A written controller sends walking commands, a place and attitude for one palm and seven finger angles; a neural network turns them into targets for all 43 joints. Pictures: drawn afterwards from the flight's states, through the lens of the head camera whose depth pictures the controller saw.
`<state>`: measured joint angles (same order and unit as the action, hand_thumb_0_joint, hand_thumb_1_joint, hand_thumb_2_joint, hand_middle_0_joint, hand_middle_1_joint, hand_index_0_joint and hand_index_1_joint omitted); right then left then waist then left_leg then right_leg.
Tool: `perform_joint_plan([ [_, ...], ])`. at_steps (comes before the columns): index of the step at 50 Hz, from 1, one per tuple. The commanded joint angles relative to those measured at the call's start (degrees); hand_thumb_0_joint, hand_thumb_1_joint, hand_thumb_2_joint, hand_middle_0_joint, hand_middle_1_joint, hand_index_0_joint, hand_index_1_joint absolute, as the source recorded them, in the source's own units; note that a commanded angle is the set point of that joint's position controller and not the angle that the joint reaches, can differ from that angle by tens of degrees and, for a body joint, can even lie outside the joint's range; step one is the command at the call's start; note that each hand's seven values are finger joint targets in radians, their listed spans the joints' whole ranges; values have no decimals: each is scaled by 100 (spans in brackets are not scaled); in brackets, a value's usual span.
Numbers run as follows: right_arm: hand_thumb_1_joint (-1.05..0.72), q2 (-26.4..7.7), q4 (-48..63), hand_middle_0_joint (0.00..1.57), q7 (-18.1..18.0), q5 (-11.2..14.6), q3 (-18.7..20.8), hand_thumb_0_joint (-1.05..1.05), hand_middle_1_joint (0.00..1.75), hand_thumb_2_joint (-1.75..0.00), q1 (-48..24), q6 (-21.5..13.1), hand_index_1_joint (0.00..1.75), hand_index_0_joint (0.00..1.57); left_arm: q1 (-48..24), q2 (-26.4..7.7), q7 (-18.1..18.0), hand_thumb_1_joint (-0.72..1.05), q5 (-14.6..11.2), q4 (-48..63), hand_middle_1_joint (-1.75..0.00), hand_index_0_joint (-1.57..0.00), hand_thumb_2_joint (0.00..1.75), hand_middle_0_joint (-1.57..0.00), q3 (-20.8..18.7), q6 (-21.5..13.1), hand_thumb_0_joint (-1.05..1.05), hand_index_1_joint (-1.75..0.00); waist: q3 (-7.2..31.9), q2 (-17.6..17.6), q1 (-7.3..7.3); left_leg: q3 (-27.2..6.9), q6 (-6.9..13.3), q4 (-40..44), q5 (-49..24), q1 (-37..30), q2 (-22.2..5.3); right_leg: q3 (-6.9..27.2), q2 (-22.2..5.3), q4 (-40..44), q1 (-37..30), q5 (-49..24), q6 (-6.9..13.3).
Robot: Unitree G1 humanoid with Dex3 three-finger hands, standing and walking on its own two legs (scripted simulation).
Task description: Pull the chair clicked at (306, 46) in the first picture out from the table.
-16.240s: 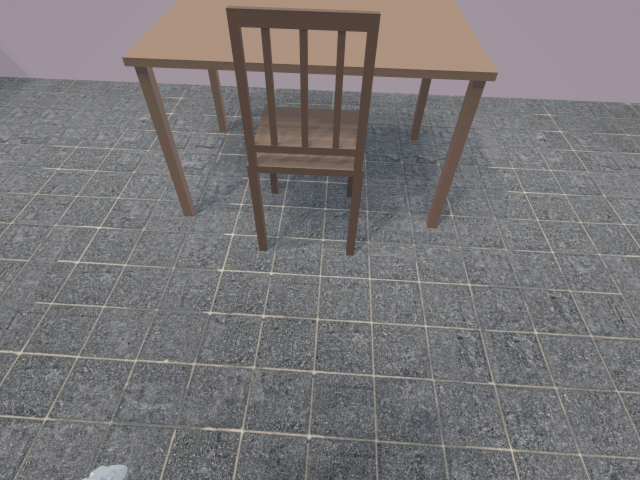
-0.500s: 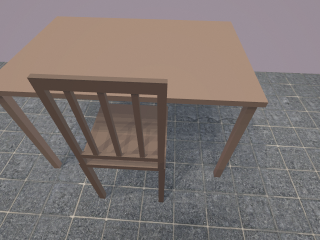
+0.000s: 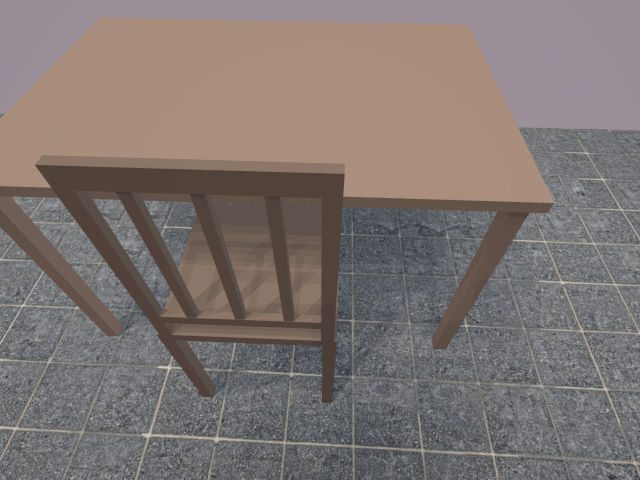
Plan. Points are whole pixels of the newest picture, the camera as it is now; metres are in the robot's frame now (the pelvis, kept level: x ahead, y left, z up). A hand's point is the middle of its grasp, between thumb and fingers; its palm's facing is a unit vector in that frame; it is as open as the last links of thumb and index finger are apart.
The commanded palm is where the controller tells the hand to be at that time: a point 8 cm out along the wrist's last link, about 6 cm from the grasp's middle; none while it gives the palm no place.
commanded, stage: come to a stop and stand still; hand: left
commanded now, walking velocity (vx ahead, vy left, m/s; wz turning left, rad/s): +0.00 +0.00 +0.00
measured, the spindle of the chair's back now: (224, 265) +0.45 +0.19 -0.06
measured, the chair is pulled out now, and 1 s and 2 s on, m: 0.00 0.00 0.00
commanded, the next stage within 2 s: look again from close up in 0.86 s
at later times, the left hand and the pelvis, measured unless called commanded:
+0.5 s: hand out of the picture +0.00 +0.20 -0.17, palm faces +0.00 -0.97 -0.23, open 7.4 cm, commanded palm none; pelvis -0.07 +0.01 +0.00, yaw +0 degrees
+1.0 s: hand out of the picture -0.13 +0.19 -0.18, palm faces +0.01 -0.99 -0.17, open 7.4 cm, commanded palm none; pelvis -0.09 +0.03 +0.00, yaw +0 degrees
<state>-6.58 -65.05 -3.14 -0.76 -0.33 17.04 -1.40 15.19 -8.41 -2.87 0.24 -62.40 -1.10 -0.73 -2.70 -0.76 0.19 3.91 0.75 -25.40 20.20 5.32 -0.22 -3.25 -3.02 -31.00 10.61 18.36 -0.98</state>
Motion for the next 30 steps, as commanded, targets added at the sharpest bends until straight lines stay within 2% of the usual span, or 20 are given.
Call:
perform_joint_plan([
  [1,-90,-594,137,20,-34,19,170,0,30,-90,500,-57,30,20,538,-508,-15,90,25,147,-30,-20,90,-20,-118,-23,0,-30,379,56,-61,-408,120,108,-4134,-83,-656,285,-367,31,-359,-3286,273],
  [2,-90,-599,128,20,-25,19,161,0,30,-90,476,-59,30,20,526,-534,-12,90,27,149,-30,-20,90,-20,-107,-27,0,-30,408,-15,-72,-396,116,125,-4021,-76,-637,300,-393,78,-396,-3276,274],
  [3,-90,-1490,673,20,30,-24,325,0,30,-90,-23,-37,30,20,250,-1702,-10,90,12,604,-30,-20,90,-20,-85,-85,0,-30,9,46,-55,-617,145,312,-3813,189,-429,145,-6,2,-254,-2582,317],
  [4,-90,-1598,836,20,43,-14,538,0,30,-90,-99,-173,30,20,276,-1336,-1,90,68,793,-30,-20,90,-20,-196,-67,0,-30,208,324,-123,-705,185,-100,-3611,334,-751,287,-177,-23,100,-1803,326],
  [5,-90,-1461,886,20,54,-15,532,0,30,-90,-123,-194,30,20,253,-1213,16,90,76,831,-30,-20,90,-20,-178,-113,0,-30,706,124,-79,-637,215,-322,-3848,150,-660,381,-257,-32,-126,-2598,432],
  [6,-90,-1319,932,20,57,2,529,0,30,-90,-112,-178,30,20,307,-1157,4,90,68,870,-30,-20,90,-20,-185,-147,0,-30,943,83,-67,-551,186,-537,-3705,211,-576,433,-355,18,-332,-3186,473],
  [7,-90,-1207,980,20,62,9,507,0,30,-90,-162,-137,30,20,374,-1154,-12,90,61,869,-30,-20,90,-20,-195,-156,0,-30,970,278,-74,-437,137,-747,-3241,436,-448,539,-489,53,-532,-3883,500],
  [8,-90,-1023,1071,20,95,-11,431,0,30,-90,-179,-71,30,20,443,-1146,-28,90,41,881,-30,-20,90,-20,-165,-149,0,-30,904,630,-94,-315,108,-826,-2364,780,-303,758,-635,112,-782,-4291,547],
  [9,-90,-980,1112,20,113,-1,425,0,30,-90,-243,-8,30,20,416,-1197,-30,90,44,890,-30,-20,90,-20,-187,-130,0,-30,707,835,-52,-256,58,-873,-1242,1093,-188,923,-859,285,-768,-4164,617],
  [10,-90,-991,1142,20,121,2,426,0,30,-90,-335,46,30,20,275,-1280,-20,90,61,950,-30,-20,90,-20,-187,-98,0,-30,493,770,3,-241,35,-871,-610,1156,-171,1047,-965,482,-493,-3487,669],
  [12,-90,-1095,1179,20,147,-25,432,0,30,-90,-382,79,30,20,-118,-1382,0,90,79,1112,-30,-20,90,-20,-187,-73,0,-30,211,560,113,-317,46,-671,-808,908,-220,987,-830,697,152,-2132,621],
  [13,-90,-1015,1173,20,185,-46,365,0,30,-90,-340,85,30,20,-147,-1259,2,90,73,1145,-30,-20,90,-20,-129,-60,0,-30,197,621,121,-310,72,-521,-1047,741,-270,857,-663,706,225,-1880,519],
  [14,-90,-1159,1165,20,194,-48,389,0,30,-90,-364,65,30,20,-218,-1322,13,90,67,1152,-30,-20,90,-20,-141,-60,0,-30,189,461,131,-387,83,-449,-1212,678,-327,752,-556,684,304,-1657,433],
  [16,-90,-1358,1215,20,201,-49,393,0,30,-90,-594,27,30,20,-309,-1362,41,90,77,1180,-30,-20,90,-20,-143,-41,0,-30,178,-84,61,-577,144,-210,-1715,690,-500,503,-372,487,317,-1497,299],
  [17,-90,-1426,1226,20,204,-49,373,0,30,-90,-672,24,30,20,-298,-1349,48,90,74,1158,-30,-20,90,-20,-121,-31,0,-30,212,-104,29,-621,160,-140,-1818,715,-566,421,-310,460,251,-1379,251],
  [18,-90,-1308,1202,20,225,-51,303,0,30,-90,-637,26,30,20,-170,-1168,48,90,77,1120,-30,-20,90,-20,-52,-6,0,-30,318,-100,-14,-608,171,-64,-1861,669,-604,385,-274,509,112,-1246,209],
  [21,-90,-1392,1205,20,239,-45,286,0,30,-90,-772,57,30,20,-191,-1227,73,90,76,1033,-30,-20,90,-20,-32,24,0,-30,-49,-150,-4,-699,144,239,-829,949,-556,423,-272,743,338,-511,166],
  [25,-90,-1308,1125,20,273,-45,234,0,30,-90,-643,106,30,20,-45,-1127,86,90,88,922,-30,-20,90,-20,32,49,0,-30,-195,-71,6,-707,105,532,90,1141,-528,415,-266,927,416,-46,126],
  [27,-90,-1284,1071,20,274,-35,235,0,30,-90,-604,94,30,20,55,-1083,87,90,86,858,-30,-20,90,-20,37,24,0,-30,-134,-200,1,-760,116,612,74,1132,-552,380,-258,880,385,-239,113],
  [30,-90,-1218,956,20,272,-15,226,0,30,-90,-474,86,30,20,218,-972,77,90,93,752,-30,-20,90,-20,59,19,0,-30,-142,-34,-13,-785,132,718,147,1171,-580,321,-264,873,316,-327,84],
])
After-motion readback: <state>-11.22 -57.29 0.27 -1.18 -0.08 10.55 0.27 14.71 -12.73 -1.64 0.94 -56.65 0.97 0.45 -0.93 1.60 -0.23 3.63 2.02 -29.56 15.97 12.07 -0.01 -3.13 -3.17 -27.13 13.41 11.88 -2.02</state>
